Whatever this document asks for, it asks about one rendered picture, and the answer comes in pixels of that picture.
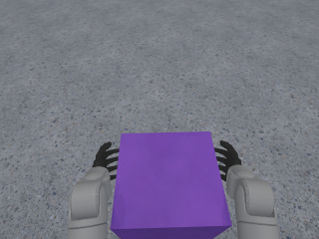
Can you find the robot left hand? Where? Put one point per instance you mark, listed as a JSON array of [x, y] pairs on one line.
[[101, 160]]

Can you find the carton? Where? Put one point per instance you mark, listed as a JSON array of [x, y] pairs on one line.
[[168, 186]]

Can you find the robot right forearm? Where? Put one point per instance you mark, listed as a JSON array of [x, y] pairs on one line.
[[255, 206]]

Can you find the robot left forearm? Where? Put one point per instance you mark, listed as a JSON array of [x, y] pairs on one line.
[[88, 205]]

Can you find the robot right hand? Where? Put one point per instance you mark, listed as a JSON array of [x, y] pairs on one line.
[[230, 160]]

